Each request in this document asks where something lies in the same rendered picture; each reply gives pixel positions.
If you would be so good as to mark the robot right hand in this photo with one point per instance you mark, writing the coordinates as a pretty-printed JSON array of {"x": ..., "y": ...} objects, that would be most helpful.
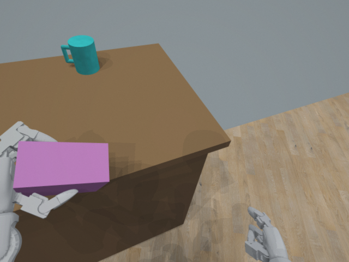
[{"x": 269, "y": 242}]

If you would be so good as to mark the robot left forearm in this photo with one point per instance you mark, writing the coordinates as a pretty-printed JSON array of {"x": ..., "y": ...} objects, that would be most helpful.
[{"x": 10, "y": 237}]

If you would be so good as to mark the table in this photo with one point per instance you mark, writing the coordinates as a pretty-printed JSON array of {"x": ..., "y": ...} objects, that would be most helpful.
[{"x": 158, "y": 131}]

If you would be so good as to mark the sponge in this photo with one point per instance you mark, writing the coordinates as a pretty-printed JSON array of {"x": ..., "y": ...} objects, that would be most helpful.
[{"x": 51, "y": 168}]

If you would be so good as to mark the robot left hand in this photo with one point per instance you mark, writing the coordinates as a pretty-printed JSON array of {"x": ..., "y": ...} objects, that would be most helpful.
[{"x": 35, "y": 204}]

